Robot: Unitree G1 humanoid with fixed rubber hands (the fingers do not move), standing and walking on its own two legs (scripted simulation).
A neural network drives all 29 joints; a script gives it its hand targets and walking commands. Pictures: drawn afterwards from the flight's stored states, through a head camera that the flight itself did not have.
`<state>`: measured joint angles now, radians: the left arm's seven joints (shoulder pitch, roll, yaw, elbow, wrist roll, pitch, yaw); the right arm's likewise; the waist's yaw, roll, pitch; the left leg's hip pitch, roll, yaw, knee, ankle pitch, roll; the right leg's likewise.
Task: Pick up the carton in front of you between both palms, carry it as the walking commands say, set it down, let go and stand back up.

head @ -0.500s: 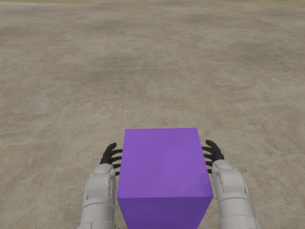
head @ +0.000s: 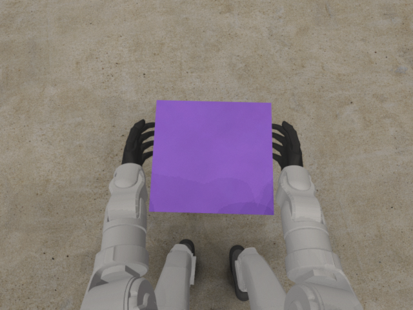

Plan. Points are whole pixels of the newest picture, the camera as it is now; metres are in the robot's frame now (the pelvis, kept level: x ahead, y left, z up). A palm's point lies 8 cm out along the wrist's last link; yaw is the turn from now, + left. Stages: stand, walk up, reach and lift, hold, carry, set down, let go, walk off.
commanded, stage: set down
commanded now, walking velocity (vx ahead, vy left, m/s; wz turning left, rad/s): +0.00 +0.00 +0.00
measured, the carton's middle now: (211, 166) +0.39 +0.02 -0.16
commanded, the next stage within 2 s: none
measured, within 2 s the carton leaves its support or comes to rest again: rests again in 1.70 s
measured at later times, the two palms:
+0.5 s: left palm (147, 151) +0.45 +0.18 -0.22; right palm (266, 154) +0.44 -0.12 -0.22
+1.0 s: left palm (155, 152) +0.49 +0.19 -0.38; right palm (250, 155) +0.47 -0.11 -0.37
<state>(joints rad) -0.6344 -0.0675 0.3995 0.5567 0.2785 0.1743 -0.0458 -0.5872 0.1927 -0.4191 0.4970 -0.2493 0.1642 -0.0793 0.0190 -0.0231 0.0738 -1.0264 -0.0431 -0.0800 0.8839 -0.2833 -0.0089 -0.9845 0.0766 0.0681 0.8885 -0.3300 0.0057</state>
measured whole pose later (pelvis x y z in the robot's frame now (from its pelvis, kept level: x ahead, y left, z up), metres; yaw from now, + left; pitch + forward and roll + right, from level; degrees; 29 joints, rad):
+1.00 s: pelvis -0.05 +0.01 -0.25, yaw -3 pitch +46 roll -4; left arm -1.28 0.18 0.38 0.80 0.19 0.30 0.01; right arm -1.22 0.01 -0.50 0.70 -0.15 0.28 -0.15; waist 0.03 -0.04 0.05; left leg -2.15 -0.11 -0.08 1.86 -0.51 -0.03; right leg -2.09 0.16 0.05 1.86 -0.58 0.07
